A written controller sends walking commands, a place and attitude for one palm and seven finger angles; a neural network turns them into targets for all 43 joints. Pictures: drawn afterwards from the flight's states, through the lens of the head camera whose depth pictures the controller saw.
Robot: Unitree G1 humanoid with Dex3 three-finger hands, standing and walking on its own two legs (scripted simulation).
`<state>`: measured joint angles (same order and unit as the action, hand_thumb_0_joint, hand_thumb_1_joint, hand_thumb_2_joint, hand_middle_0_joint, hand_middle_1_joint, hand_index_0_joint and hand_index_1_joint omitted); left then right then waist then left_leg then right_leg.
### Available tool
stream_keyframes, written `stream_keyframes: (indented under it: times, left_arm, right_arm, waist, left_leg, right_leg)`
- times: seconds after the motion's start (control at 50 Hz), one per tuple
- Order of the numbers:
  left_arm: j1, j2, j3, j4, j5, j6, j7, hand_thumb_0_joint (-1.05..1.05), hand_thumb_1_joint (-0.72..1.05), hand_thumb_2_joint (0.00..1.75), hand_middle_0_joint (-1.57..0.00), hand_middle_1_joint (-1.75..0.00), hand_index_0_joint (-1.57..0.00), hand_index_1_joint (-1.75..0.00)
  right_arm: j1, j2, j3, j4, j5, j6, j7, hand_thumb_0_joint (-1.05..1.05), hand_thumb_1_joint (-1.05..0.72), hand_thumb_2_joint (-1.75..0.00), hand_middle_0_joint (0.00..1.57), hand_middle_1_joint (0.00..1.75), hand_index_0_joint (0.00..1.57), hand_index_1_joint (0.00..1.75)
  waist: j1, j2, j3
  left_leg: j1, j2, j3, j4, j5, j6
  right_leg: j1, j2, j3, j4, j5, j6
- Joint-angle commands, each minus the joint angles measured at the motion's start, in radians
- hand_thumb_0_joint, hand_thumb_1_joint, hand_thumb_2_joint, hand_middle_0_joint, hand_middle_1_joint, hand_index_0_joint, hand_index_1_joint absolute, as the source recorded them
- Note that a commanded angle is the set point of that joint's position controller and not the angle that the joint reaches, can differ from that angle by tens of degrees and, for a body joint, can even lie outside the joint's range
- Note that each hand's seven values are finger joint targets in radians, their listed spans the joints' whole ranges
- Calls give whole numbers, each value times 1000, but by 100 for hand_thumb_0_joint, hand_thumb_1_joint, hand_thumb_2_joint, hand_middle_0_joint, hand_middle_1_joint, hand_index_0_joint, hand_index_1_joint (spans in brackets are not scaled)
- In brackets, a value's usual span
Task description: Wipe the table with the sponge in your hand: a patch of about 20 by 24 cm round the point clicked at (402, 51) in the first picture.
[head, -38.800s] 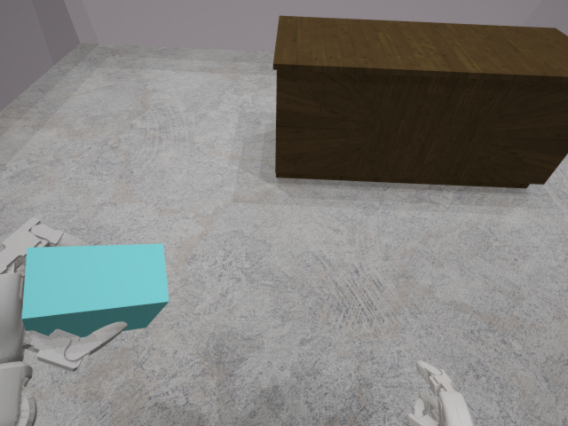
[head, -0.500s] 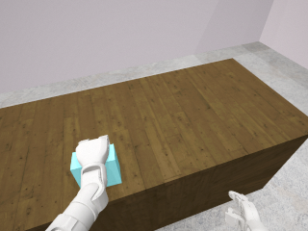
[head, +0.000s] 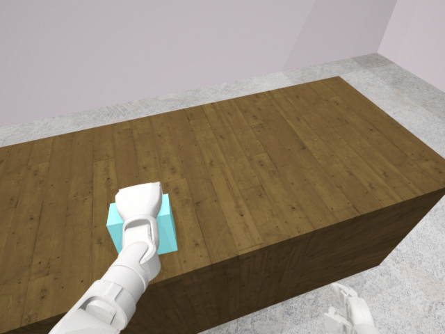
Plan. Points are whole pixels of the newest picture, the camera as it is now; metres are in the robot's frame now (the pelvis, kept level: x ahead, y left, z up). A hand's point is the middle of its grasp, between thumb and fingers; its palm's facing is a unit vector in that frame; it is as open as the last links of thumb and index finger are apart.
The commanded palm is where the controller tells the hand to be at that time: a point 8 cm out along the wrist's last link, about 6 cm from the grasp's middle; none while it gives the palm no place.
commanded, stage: wipe forward along the third lane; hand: left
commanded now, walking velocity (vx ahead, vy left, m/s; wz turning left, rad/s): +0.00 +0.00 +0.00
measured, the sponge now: (146, 233) +0.32 +0.22 -0.05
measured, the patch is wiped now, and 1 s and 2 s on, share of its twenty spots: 0.65 0.85 0.95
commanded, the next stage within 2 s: wipe back along the third lane in 1.28 s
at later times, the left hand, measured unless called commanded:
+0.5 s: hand (150, 196) +0.39 +0.22 +0.00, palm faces -0.12 +0.04 -0.99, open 10.5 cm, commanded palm +0.38 +0.21 +0.03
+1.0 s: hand (147, 179) +0.44 +0.24 +0.00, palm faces -0.13 +0.03 -0.99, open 10.5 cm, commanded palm +0.43 +0.23 +0.03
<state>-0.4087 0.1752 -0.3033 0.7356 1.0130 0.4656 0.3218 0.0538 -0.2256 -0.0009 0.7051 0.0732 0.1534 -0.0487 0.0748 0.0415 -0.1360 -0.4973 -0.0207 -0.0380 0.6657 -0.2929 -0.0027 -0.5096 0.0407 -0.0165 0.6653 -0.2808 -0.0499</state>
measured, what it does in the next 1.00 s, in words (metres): stands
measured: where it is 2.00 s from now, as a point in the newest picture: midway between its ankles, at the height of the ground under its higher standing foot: outside the picture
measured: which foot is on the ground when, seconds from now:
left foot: down 0.00-1.00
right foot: down 0.00-1.00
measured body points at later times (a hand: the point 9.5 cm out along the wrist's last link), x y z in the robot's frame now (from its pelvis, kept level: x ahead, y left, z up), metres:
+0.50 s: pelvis -0.03 -0.02 -0.01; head +0.02 -0.04 +0.43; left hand +0.39 +0.21 +0.05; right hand +0.08 -0.28 -0.15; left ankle +0.02 +0.12 -0.72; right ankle +0.03 -0.09 -0.72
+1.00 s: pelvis -0.01 -0.01 -0.02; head +0.06 -0.02 +0.43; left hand +0.44 +0.24 +0.05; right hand +0.07 -0.28 -0.15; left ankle +0.02 +0.12 -0.72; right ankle +0.03 -0.09 -0.72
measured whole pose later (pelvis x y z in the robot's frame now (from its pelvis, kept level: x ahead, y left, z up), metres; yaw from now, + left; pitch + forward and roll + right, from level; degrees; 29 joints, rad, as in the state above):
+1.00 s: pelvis -0.01 -0.01 -0.02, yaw -2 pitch +17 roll -1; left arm -0.80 0.41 -0.08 1.17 1.02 0.32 0.34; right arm 0.22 -0.26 0.01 0.73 0.06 0.05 -0.04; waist -0.07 0.04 -0.16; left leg -0.77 0.02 -0.05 0.79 -0.32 0.00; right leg -0.77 0.09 -0.02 0.74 -0.27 -0.07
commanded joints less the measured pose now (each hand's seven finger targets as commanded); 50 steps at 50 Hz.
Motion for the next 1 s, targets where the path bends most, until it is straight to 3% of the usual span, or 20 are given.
stream_keyframes:
  times: [0.0,0.04,0.08,0.12,0.14,0.18,0.2,0.36,0.38,0.4,0.46,0.48,0.54,0.58,0.64,0.68,0.76,0.8,0.84,0.98]
  left_arm:
    - [-345,76,40,9,10,-31,49,0,10,130,-120,-160,-120,-160]
    - [-369,77,43,71,9,-31,53,0,10,130,-120,-160,-120,-160]
    - [-419,150,104,121,13,-39,61,0,10,130,-120,-160,-120,-160]
    - [-439,129,82,131,4,-49,65,0,10,130,-120,-160,-120,-160]
    - [-458,136,83,151,2,-53,66,0,10,130,-120,-160,-120,-160]
    - [-472,185,130,182,2,-63,73,0,10,130,-120,-160,-120,-160]
    - [-476,174,113,181,-5,-66,74,0,10,130,-120,-160,-120,-160]
    - [-571,239,139,268,-10,-85,84,0,10,130,-120,-160,-120,-160]
    - [-584,290,180,284,-6,-87,86,0,10,130,-120,-160,-120,-160]
    - [-598,277,160,278,-10,-92,87,0,10,130,-120,-160,-120,-160]
    - [-614,287,162,303,-10,-99,86,0,10,130,-120,-160,-120,-160]
    - [-615,331,204,309,-15,-103,88,0,10,130,-120,-160,-120,-160]
    - [-620,331,179,319,-16,-105,82,0,10,130,-120,-160,-120,-160]
    - [-626,375,219,339,-12,-107,81,0,10,130,-120,-160,-120,-160]
    - [-624,389,209,338,-6,-113,72,0,10,130,-120,-160,-120,-160]
    - [-635,447,255,355,0,-115,72,0,10,130,-120,-160,-120,-160]
    - [-626,424,224,361,9,-119,60,0,10,130,-120,-160,-120,-160]
    - [-621,461,254,360,8,-122,61,0,10,130,-120,-160,-120,-160]
    - [-643,443,231,362,15,-122,56,0,10,130,-120,-160,-120,-160]
    - [-670,465,261,380,32,-128,57,0,10,130,-120,-160,-120,-160]
  right_arm:
    - [-99,-116,-38,-132,-4,-49,-21,0,-90,-90,20,30,20,30]
    - [-83,-117,-37,-127,-3,-51,-22,0,-90,-90,20,30,20,30]
    - [-69,-126,-38,-115,-7,-52,-28,0,-90,-90,20,30,20,30]
    - [-50,-119,-39,-123,-4,-58,-30,0,-90,-90,20,30,20,30]
    - [-46,-121,-39,-121,-5,-60,-33,0,-90,-90,20,30,20,30]
    - [-30,-128,-42,-112,-8,-65,-34,0,-90,-90,20,30,20,30]
    - [-17,-125,-42,-116,-5,-69,-35,0,-90,-90,20,30,20,30]
    - [50,-138,-43,-95,-3,-103,-33,0,-90,-90,20,30,20,30]
    - [53,-145,-46,-87,-4,-105,-33,0,-90,-90,20,30,20,30]
    - [67,-142,-44,-87,-4,-110,-31,0,-90,-90,20,30,20,30]
    - [88,-144,-46,-82,-5,-121,-27,0,-90,-90,20,30,20,30]
    - [96,-150,-48,-78,-6,-124,-26,0,-90,-90,20,30,20,30]
    - [108,-148,-42,-84,-3,-131,-24,0,-90,-90,20,30,20,30]
    - [122,-156,-45,-74,-5,-135,-21,0,-90,-90,20,30,20,30]
    - [140,-155,-40,-81,-5,-139,-18,0,-90,-90,20,30,20,30]
    - [148,-163,-41,-71,-7,-140,-18,0,-90,-90,20,30,20,30]
    - [167,-160,-37,-78,-6,-141,-13,0,-90,-90,20,30,20,30]
    - [182,-163,-39,-74,-8,-140,-10,0,-90,-90,20,30,20,30]
    - [184,-163,-38,-74,-8,-140,-9,0,-90,-90,20,30,20,30]
    - [207,-170,-42,-62,-13,-132,-1,0,-90,-90,20,30,20,30]
  waist:
    - [-82,-148,-146]
    - [-88,-166,-128]
    - [-87,-156,-126]
    - [-94,-152,-161]
    - [-105,-170,-150]
    - [-96,-164,-164]
    - [-101,-150,-190]
    - [-132,-164,-185]
    - [-134,-171,-183]
    - [-136,-141,-198]
    - [-146,-152,-202]
    - [-138,-148,-225]
    - [-149,-131,-216]
    - [-150,-147,-225]
    - [-156,-132,-240]
    - [-155,-131,-238]
    - [-165,-120,-248]
    - [-156,-105,-284]
    - [-173,-117,-273]
    - [-174,-80,-302]
  left_leg:
    - [17,-10,21,-73,-40,27]
    - [-9,-10,20,-69,-70,27]
    - [-39,-10,18,-65,-99,26]
    - [-49,-11,30,-53,-106,29]
    - [-61,-10,31,-48,-117,31]
    - [-83,-8,27,-45,-123,29]
    - [-84,-9,36,-39,-122,33]
    - [-155,-6,41,-17,-153,38]
    - [-165,-3,36,-12,-153,38]
    - [-172,-5,42,-5,-148,39]
    - [-188,-1,41,3,-154,41]
    - [-199,-1,40,9,-143,41]
    - [-226,-1,45,20,-146,43]
    - [-234,3,38,25,-136,44]
    - [-252,4,43,35,-125,45]
    - [-262,8,42,42,-116,46]
    - [-261,8,44,43,-95,47]
    - [-261,7,46,51,-63,48]
    - [-259,9,47,51,-64,48]
    - [-235,12,43,56,-11,48]
  right_leg:
    - [42,-21,71,-144,-7,-4]
    - [15,-20,67,-147,-49,-1]
    - [-4,-19,78,-145,-90,-3]
    - [5,-24,73,-144,-107,6]
    - [-4,-25,79,-151,-128,10]
    - [-5,-23,88,-145,-135,8]
    - [9,-27,87,-145,-141,14]
    - [-12,-27,102,-153,-197,24]
    - [-18,-24,106,-152,-204,24]
    - [-9,-27,107,-145,-191,26]
    - [-17,-26,109,-144,-196,27]
    - [5,-25,116,-141,-179,26]
    - [8,-30,130,-146,-181,30]
    - [14,-26,125,-137,-157,29]
    - [33,-30,136,-134,-124,31]
    - [36,-27,141,-131,-107,30]
    - [38,-28,127,-117,-39,33]
    - [62,-24,119,-99,22,31]
    - [47,-25,117,-102,30,36]
    - [25,-15,89,-73,122,26]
